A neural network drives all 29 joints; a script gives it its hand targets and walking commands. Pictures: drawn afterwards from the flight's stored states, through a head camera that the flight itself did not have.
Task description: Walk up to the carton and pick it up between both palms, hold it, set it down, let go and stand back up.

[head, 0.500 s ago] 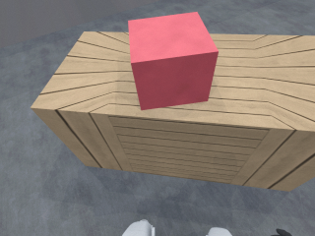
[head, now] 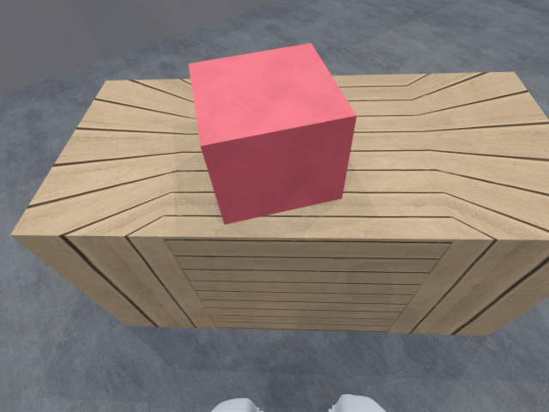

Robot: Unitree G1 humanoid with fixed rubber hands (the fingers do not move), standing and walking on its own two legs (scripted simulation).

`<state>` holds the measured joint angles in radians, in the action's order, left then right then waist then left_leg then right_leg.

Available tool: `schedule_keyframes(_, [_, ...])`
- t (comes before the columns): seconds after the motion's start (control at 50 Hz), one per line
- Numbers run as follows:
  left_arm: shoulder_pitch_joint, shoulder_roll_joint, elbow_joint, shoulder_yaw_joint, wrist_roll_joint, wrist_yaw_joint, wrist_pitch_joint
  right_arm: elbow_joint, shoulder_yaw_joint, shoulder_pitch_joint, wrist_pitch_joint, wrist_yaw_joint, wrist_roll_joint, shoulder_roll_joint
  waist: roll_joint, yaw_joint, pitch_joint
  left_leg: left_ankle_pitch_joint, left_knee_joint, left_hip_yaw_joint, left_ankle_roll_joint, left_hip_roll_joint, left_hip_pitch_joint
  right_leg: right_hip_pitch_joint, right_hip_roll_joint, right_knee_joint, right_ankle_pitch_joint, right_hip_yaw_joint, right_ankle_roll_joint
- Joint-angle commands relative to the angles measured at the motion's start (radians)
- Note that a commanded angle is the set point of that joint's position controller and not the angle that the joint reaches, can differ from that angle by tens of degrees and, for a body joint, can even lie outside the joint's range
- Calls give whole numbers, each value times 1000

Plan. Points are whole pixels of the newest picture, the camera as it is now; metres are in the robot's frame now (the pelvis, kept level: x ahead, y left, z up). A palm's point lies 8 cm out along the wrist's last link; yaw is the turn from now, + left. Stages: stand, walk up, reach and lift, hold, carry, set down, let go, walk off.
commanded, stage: walk up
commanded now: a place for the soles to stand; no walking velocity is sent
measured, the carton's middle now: (267, 133) +0.64 +0.05 -0.01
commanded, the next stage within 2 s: none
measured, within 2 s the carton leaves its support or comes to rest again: neither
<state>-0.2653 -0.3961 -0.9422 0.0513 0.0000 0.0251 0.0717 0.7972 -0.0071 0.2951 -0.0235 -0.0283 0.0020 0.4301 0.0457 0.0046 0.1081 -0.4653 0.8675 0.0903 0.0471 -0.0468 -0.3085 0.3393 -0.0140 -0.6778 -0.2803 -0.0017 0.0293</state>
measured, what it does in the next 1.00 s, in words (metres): stands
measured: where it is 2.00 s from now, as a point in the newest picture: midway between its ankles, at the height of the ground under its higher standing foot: outside the picture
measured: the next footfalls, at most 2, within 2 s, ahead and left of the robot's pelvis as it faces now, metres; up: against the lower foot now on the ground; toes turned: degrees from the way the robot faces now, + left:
right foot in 1.68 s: +0.24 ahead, -0.07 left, +0.00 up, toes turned +0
left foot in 1.88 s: +0.18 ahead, +0.18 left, +0.00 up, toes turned +1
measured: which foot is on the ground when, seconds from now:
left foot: down 0.00-1.00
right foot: down 0.00-1.00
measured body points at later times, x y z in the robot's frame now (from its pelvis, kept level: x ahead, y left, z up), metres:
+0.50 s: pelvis +0.00 +0.03 +0.01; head +0.03 +0.03 +0.46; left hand +0.08 +0.35 -0.11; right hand +0.09 -0.30 -0.10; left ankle +0.03 +0.14 -0.72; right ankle +0.02 -0.12 -0.72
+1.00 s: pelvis +0.00 +0.02 +0.01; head +0.01 +0.02 +0.46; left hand +0.08 +0.34 -0.10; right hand +0.08 -0.30 -0.11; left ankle +0.03 +0.14 -0.71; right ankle +0.01 -0.11 -0.71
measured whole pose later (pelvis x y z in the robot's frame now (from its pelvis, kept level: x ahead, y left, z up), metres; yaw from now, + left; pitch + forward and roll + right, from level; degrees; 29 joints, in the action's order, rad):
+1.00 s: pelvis +0.00 +0.02 +0.01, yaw -1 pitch -1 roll +0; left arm -0.22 -0.40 -0.99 0.05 0.00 0.00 0.04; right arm 1.04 -0.01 0.13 0.00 -0.05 0.02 0.42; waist 0.01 0.01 0.03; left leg -0.37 0.64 0.08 0.02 -0.04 -0.32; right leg 0.30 0.03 -0.63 -0.36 -0.01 0.01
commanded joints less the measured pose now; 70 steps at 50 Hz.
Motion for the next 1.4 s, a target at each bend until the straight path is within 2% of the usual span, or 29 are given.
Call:
schedule_keyframes(0.0, [7,-322,75,70,14,28,8,-54,-98,7,2,20,-6,190,-162,-5,36,-116,173,-155,-12,-60,-224,-15,357,341,-61,-459,262])
schedule_keyframes(0.04, [9,-280,78,56,22,16,5,-18,-97,20,8,8,-2,170,-193,-8,35,-46,35,-104,-13,-40,-143,44,247,332,-47,-322,201])
schedule_keyframes(0.1, [53,-284,92,54,27,2,-8,12,-98,35,25,7,-3,158,-222,-1,-58,5,-161,-62,-10,5,21,64,210,245,-10,-255,173])
schedule_keyframes(0.14, [95,-235,91,36,19,-4,-27,54,-96,65,46,20,6,148,-172,36,-100,162,-385,-40,-5,31,166,100,155,123,26,-170,118])
schedule_keyframes(0.16, [87,-184,91,24,11,-6,-32,66,-98,72,54,27,22,168,-86,39,-126,157,-466,-139,7,-34,195,109,123,24,13,-134,86])
schedule_keyframes(0.18, [67,-116,94,5,-4,-10,-37,51,-101,17,66,34,29,230,83,13,-127,13,-612,-443,49,-240,144,145,28,-105,-83,-54,25])
schedule_keyframes(0.2, [62,-166,69,15,-6,-2,-45,43,-101,-85,72,33,20,261,44,4,-75,-159,-655,-534,103,-329,42,132,11,-151,-223,-36,5])
schedule_keyframes(0.22, [65,-196,53,22,-9,-5,-46,49,-89,-125,75,31,17,234,12,-3,-45,-147,-636,-489,120,-307,6,99,36,-165,-222,-65,2])
schedule_keyframes(0.28, [31,-160,33,10,-14,-13,-24,77,-65,-144,77,27,13,188,92,-14,-98,295,-491,-259,72,-192,131,25,52,58,-140,-24,-3])
schedule_keyframes(0.34, [32,-201,25,20,-6,-2,2,91,-55,-124,71,26,-3,163,39,-10,-228,614,-307,-108,15,-130,118,-188,96,154,293,-53,14])
schedule_keyframes(0.4, [67,-242,22,25,3,3,6,95,-54,-131,61,29,-9,149,-23,9,-213,369,-291,-80,0,-75,69,-176,187,124,409,-173,71])
schedule_keyframes(0.5, [98,-189,13,3,-5,1,-19,126,-57,-179,57,27,0,176,-11,-4,-189,329,-400,-136,31,-131,87,-114,119,117,234,-69,32])
schedule_keyframes(0.6, [122,-203,3,4,3,-5,-16,149,-47,-233,49,20,3,163,-28,0,-132,177,-425,-127,14,-106,55,-68,138,195,125,-117,33])
schedule_keyframes(0.88, [154,-201,-19,-1,6,-10,-12,199,-39,-266,48,10,7,157,-47,4,-143,171,-449,-134,9,-96,101,-59,137,244,106,-136,22])
schedule_keyframes(0.9, [35,-279,-2,42,18,-26,1,165,-84,-199,56,-15,20,248,-20,-6,-206,-180,-397,-156,49,-76,83,-68,121,218,-314,-155,73])
schedule_keyframes(0.92, [1,-295,-13,49,21,-30,3,159,-90,-209,51,-24,24,253,-32,-13,-133,-288,-379,-191,49,-79,-8,-36,141,252,-479,-218,90])
schedule_keyframes(0.96, [-69,-320,-28,70,29,-33,5,128,-86,-239,39,-36,30,203,-142,-53,-71,-221,-224,-95,5,-1,-239,-171,240,409,-618,-411,144])
schedule_keyframes(0.98, [-84,-354,-30,88,31,-26,9,115,-85,-255,40,-37,34,176,-225,-76,-25,-73,-49,-48,-18,21,-359,-261,346,488,-584,-551,194])
schedule_keyframes(1.0, [-90,-361,-21,95,32,-17,17,99,-88,-268,44,-33,41,180,-168,-88,-10,-25,-4,-112,-15,-23,-428,-322,383,482,-468,-591,230])
schedule_keyframes(1.06, [-49,-347,-6,95,28,-16,21,85,-102,-241,54,-33,36,202,-123,-68,-30,-33,-7,-128,-14,-41,-375,-311,358,441,-331,-491,210])
schedule_keyframes(1.12, [20,-340,30,91,31,-32,7,90,-108,-171,62,-43,19,195,-227,-39,-10,-63,-125,-75,-14,-12,-197,-158,305,391,-294,-330,192])
schedule_keyframes(1.16, [95,-310,53,80,24,-42,-6,125,-112,-30,81,-35,13,180,-224,37,-49,74,-331,-15,-11,20,44,-42,232,242,-155,-177,152])
schedule_keyframes(1.18, [119,-247,63,60,22,-44,-13,158,-122,98,96,-20,16,191,-101,105,-125,101,-452,-37,-9,37,278,66,163,8,-63,-78,107])
schedule_keyframes(1.2, [102,-131,79,31,16,-48,-12,175,-147,225,109,-1,28,279,180,149,-187,-33,-613,-390,12,-172,435,208,30,-363,-91,21,44])
schedule_keyframes(1.22, [77,-138,75,32,5,-37,-16,155,-161,182,112,11,30,349,171,121,-114,-16,-689,-740,79,-351,482,456,-76,-462,-263,-47,2])
schedule_keyframes(1.24, [130,-213,78,38,12,-26,-16,142,-164,128,112,12,8,355,22,110,-73,67,-649,-716,124,-381,364,432,5,-482,-202,-138,7])
schedule_keyframes(1.26, [127,-210,74,36,4,-32,-11,126,-151,83,119,16,3,314,-21,72,-35,280,-596,-577,101,-322,340,403,32,-453,-137,-141,10])
schedule_keyframes(1.3, [79,-183,59,34,-5,-45,-10,105,-122,72,128,23,1,235,48,34,-81,815,-494,-318,57,-226,428,361,57,-394,-84,-90,1])
schedule_keyframes(1.38, [137,-154,90,25,0,-59,-31,87,-107,159,122,39,-4,193,85,71,-103,893,-485,-240,61,-206,479,377,46,-312,-35,-33,-12])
